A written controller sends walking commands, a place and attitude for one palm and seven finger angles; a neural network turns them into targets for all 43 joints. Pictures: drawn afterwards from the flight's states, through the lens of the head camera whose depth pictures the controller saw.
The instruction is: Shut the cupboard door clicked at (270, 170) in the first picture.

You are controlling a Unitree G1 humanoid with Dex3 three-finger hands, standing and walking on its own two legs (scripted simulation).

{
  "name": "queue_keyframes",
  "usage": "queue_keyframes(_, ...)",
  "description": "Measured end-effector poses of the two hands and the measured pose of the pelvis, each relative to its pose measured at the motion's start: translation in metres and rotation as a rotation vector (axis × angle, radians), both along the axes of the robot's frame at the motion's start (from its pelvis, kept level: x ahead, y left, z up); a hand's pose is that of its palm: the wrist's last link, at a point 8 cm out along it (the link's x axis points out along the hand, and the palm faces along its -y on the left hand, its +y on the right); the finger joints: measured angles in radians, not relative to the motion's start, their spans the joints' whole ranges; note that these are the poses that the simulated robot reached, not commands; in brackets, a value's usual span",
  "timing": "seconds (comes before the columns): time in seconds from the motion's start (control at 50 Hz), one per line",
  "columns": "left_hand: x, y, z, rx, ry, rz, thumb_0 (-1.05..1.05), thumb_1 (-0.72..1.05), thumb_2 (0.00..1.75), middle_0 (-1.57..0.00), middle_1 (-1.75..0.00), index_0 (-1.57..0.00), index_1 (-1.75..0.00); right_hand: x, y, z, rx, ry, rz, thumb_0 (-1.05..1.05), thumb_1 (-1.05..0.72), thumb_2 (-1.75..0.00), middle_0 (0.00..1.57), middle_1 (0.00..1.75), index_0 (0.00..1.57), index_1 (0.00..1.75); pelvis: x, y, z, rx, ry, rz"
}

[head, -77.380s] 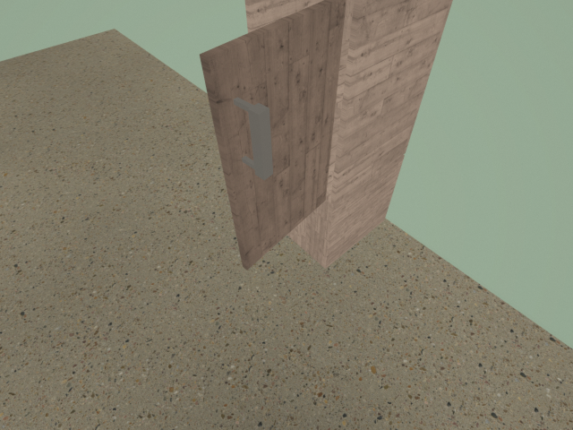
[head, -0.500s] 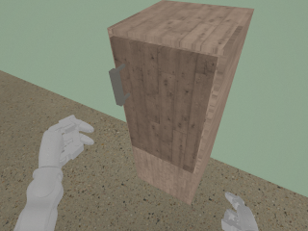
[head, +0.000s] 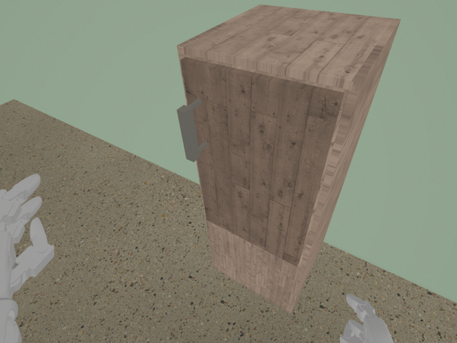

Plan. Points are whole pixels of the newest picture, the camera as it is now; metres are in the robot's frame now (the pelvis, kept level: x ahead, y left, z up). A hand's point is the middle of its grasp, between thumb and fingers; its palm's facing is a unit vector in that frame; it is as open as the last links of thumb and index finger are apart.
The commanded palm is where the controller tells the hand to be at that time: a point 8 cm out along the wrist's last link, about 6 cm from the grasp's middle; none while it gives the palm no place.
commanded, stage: draw the hand back to the body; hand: left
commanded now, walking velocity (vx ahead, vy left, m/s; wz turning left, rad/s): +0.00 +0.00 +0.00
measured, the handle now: (195, 130) +0.57 +0.17 +0.08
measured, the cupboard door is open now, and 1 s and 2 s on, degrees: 0 0 0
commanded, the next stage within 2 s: step back with the hand held close in 0.24 s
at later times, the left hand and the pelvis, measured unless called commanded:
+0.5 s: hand (57, 240) +0.19 +0.27 +0.16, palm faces +0.43 -0.79 -0.44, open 7.4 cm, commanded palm +0.14 +0.30 +0.17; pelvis +0.00 +0.00 +0.00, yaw -1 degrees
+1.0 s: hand (16, 278) +0.14 +0.29 +0.15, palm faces +0.41 -0.79 -0.47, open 7.4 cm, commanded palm +0.08 +0.33 +0.17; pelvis -0.06 +0.03 -0.01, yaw -1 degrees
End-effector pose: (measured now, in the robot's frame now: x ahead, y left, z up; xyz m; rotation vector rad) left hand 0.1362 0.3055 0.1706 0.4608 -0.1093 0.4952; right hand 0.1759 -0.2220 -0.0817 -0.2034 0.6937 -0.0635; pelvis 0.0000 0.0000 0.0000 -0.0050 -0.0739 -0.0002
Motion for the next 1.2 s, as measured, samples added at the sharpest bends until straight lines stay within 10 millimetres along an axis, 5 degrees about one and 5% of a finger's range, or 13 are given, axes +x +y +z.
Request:
queue_keyframes(0.34,0.012,-0.009,0.000,-0.011,-0.006,-0.053,0.01,0.89,0.89,-0.21,-0.31,-0.21,-0.30,-0.001,0.005,0.003,0.013,-0.013,-0.004,0.01,-0.90,-0.90,0.20,0.30,0.20,0.30,0.001,-0.002,0.000,0.000,0.001,-0.010)
queue_keyframes(0.68,0.016,0.002,0.001,0.086,0.046,-0.148,0.01,0.89,0.89,-0.21,-0.31,-0.21,-0.30,-0.033,-0.013,0.001,-0.041,0.061,-0.146,0.01,-0.90,-0.90,0.20,0.30,0.20,0.30,-0.016,0.016,-0.003,-0.009,0.080,-0.037)
queue_keyframes(1.2,-0.073,0.022,0.004,0.129,-0.143,-0.098,0.01,0.89,0.89,-0.21,-0.31,-0.21,-0.30,-0.118,0.013,-0.011,-0.068,0.078,-0.078,0.01,-0.90,-0.90,0.21,0.30,0.20,0.30,-0.086,0.027,-0.018,-0.029,0.072,0.001)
